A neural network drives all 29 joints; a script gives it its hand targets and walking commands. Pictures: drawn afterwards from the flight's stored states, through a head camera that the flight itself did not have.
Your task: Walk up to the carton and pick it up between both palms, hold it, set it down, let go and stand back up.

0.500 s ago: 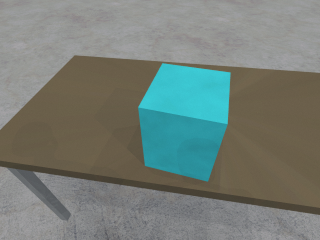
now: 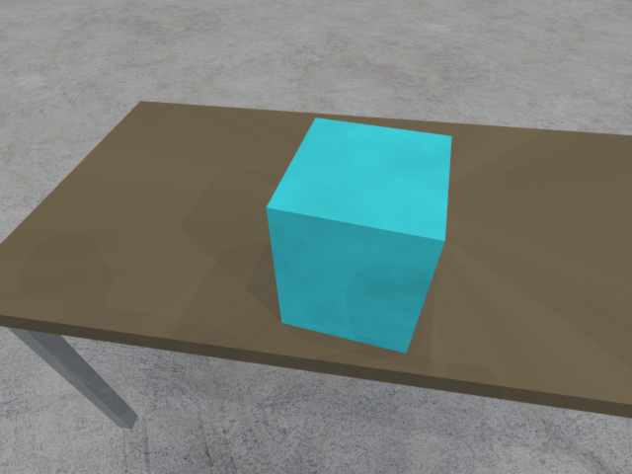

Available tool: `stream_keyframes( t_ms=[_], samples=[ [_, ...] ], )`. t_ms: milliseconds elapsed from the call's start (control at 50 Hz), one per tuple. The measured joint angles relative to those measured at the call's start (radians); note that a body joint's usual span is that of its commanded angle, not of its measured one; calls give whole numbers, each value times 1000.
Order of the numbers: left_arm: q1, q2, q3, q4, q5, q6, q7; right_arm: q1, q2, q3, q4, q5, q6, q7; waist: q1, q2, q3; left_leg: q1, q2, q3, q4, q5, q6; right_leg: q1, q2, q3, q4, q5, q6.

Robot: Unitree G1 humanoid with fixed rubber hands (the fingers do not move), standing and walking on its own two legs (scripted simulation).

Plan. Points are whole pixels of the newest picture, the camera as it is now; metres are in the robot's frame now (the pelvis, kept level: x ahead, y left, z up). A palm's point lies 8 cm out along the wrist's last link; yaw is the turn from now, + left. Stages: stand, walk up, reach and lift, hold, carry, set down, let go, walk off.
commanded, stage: walk up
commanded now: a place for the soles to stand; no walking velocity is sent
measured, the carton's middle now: (360, 235) +0.46 -0.03 +0.05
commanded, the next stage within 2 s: reach and lift in 0.70 s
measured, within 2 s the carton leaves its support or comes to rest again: neither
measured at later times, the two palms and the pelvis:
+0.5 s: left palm out of the picture +0.04 +0.25 -0.12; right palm out of the picture +0.04 -0.25 -0.12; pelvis -0.02 +0.00 +0.00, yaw -1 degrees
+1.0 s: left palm (162, 466) +0.18 +0.23 -0.10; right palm out of the picture +0.15 -0.25 -0.11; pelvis -0.03 -0.01 -0.02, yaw -1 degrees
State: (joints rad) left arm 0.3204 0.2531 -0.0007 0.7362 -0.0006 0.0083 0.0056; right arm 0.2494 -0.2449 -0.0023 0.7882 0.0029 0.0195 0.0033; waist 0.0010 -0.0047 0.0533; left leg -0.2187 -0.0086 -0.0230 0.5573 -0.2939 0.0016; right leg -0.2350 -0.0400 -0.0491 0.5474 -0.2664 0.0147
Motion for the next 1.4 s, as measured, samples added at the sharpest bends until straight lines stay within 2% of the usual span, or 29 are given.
stream_keyframes(
  t_ms=[740,760,820,860,920,960,1000,1060,1100,1160,1240,1300,1400],
  samples=[
    [-6,-13,7,87,4,-9,2,34,9,-12,79,2,-9,-4,2,8,-1,-10,15,26,-34,33,-6,-25,18,37,-31,44,-3],
    [-11,-11,5,85,-2,8,3,28,12,-21,87,-13,-13,-2,3,8,-4,-18,17,29,-25,23,-6,-35,19,37,-20,30,-6],
    [-128,15,5,40,-16,197,20,-81,33,-94,126,-99,-28,25,-11,15,34,-115,53,52,118,-64,4,-116,28,25,107,-68,-22],
    [-226,38,14,-14,-24,283,20,-157,37,-117,111,-112,-29,42,-17,7,67,-180,63,58,199,-37,-11,-175,21,15,188,-31,-20],
    [-327,42,32,-151,-9,392,8,-237,45,-123,50,-60,-30,39,-2,-4,112,-212,69,58,270,-79,-28,-212,20,13,268,-79,-18],
    [-338,30,39,-249,-2,435,-3,-242,61,-109,-24,-15,-21,23,4,-10,122,-185,79,63,256,-67,-32,-186,29,16,250,-59,-20],
    [-308,7,55,-325,15,457,-19,-217,75,-64,-80,32,-16,2,-5,-22,116,-125,82,65,203,-65,-36,-127,35,14,199,-60,-25],
    [-217,-28,66,-381,40,473,-35,-132,84,3,-138,60,-1,-24,-19,-43,70,-15,77,66,84,-15,-42,-24,35,13,96,-32,-17],
    [-162,-35,61,-381,43,476,-40,-73,89,19,-163,47,10,-41,-18,-56,45,50,70,70,17,-8,-42,33,31,15,45,-25,-24],
    [-118,-23,48,-352,28,469,-43,-16,103,-8,-201,8,31,-62,1,-62,49,115,68,79,-37,4,-41,90,32,22,1,-15,-26],
    [-103,7,55,-329,5,428,-37,6,131,-42,-255,-14,40,-67,28,-54,92,138,75,89,-59,13,-38,115,40,31,-33,5,-25],
    [-99,30,65,-360,-18,375,-26,10,158,-47,-301,-13,29,-65,40,-43,106,126,75,92,-73,25,-35,108,41,34,-60,24,-22],
    [-91,50,59,-421,-53,282,-32,14,205,-40,-346,-2,-10,-72,28,-17,86,121,64,93,-116,46,-25,112,33,33,-120,54,-9]
  ],
)
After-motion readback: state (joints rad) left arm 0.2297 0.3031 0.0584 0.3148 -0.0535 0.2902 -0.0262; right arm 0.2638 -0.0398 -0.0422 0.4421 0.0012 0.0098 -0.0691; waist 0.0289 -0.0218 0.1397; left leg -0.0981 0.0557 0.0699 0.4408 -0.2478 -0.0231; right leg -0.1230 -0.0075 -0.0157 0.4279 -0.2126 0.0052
